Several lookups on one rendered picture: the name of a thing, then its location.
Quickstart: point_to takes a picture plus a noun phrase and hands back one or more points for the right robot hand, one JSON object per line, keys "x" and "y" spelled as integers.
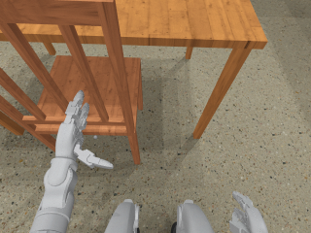
{"x": 249, "y": 222}

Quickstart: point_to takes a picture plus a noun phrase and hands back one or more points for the robot left thigh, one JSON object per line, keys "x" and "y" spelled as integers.
{"x": 125, "y": 218}

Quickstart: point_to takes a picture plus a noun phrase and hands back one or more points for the left robot shin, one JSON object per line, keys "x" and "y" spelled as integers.
{"x": 130, "y": 201}

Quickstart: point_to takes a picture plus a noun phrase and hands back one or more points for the table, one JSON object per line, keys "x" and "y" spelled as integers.
{"x": 220, "y": 24}

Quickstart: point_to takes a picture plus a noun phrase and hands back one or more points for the left robot hand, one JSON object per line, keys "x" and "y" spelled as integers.
{"x": 70, "y": 133}

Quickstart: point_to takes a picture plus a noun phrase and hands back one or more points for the chair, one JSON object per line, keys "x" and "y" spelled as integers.
{"x": 112, "y": 84}

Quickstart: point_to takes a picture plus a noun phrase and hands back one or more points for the left robot forearm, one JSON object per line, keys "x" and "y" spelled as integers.
{"x": 56, "y": 207}

